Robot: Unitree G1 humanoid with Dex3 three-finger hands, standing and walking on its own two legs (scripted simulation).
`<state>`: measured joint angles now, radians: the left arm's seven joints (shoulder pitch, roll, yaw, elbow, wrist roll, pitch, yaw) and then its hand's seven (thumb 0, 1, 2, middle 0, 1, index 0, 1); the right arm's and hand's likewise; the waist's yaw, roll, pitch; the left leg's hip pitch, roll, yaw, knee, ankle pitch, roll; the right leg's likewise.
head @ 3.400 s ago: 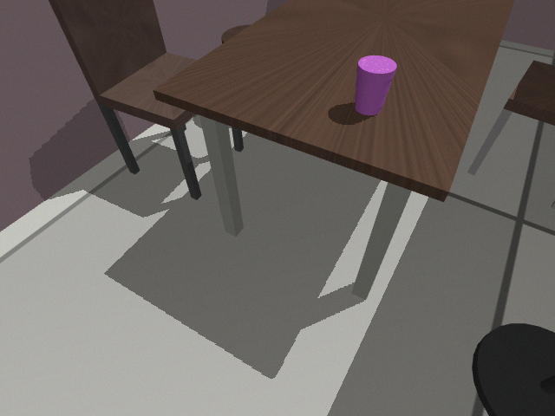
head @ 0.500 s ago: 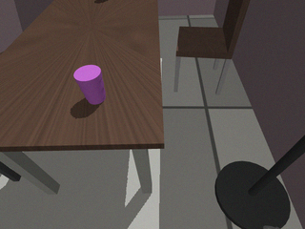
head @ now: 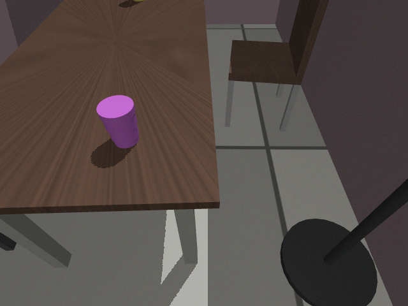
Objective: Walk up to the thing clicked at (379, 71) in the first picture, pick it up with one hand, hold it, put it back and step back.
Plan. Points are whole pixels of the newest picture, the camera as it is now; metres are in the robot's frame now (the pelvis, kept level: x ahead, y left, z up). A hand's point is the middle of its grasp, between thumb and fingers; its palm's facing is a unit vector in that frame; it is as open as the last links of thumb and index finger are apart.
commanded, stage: walk up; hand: left
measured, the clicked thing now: (121, 123) +0.55 +0.24 +0.02
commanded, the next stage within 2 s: stand in 0.82 s
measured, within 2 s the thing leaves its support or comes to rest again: neither
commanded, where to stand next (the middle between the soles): +0.05 +0.01 m, yaw +2 degrees
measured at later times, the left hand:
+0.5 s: hand out of the picture +0.09 +0.25 -0.15, palm faces -0.01 -0.94 -0.34, open 7.4 cm
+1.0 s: hand out of the picture +0.10 +0.25 -0.15, palm faces -0.02 -0.94 -0.34, open 7.4 cm
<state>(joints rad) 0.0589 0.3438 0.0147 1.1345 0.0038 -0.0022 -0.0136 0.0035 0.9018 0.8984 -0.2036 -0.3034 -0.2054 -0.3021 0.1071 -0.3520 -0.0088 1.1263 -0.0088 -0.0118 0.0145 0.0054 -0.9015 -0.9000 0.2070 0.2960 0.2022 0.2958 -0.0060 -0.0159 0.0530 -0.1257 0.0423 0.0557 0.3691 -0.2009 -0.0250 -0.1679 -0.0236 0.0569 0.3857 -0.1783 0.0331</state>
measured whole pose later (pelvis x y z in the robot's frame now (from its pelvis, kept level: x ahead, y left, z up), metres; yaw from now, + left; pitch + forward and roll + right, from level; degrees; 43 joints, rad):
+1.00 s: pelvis +0.01 +0.00 +0.00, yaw +0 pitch -2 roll +0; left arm 0.08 0.35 0.01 1.13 0.01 0.00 -0.01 0.00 0.90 0.90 -0.20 -0.30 -0.21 -0.30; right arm 0.09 -0.34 -0.01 1.13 -0.01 0.00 0.01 0.00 -0.90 -0.90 0.21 0.30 0.20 0.30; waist -0.01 -0.01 0.06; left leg -0.08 0.05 0.05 0.32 -0.20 -0.03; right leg -0.13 -0.02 0.05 0.35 -0.18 0.03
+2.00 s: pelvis +0.01 +0.00 +0.00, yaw +1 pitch -2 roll +0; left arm 0.11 0.36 0.00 1.12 0.01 0.00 -0.01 0.00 0.90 0.90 -0.20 -0.30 -0.21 -0.30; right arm 0.11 -0.35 0.00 1.12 -0.01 0.00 0.01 0.00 -0.90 -0.90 0.21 0.30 0.20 0.30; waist 0.00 0.00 0.06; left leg -0.09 0.04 0.04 0.32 -0.19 -0.03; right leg -0.13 -0.02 0.04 0.35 -0.18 0.03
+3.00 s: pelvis +0.02 +0.00 +0.00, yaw +1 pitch -2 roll +0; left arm 0.12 0.36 0.00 1.12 0.01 0.00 -0.01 0.00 0.90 0.90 -0.20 -0.30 -0.21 -0.30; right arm 0.12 -0.35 -0.01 1.12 -0.01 0.00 0.01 0.00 -0.90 -0.90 0.21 0.30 0.20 0.30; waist 0.00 0.00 0.06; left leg -0.09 0.04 0.03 0.33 -0.20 -0.03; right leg -0.12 -0.03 0.03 0.34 -0.18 0.03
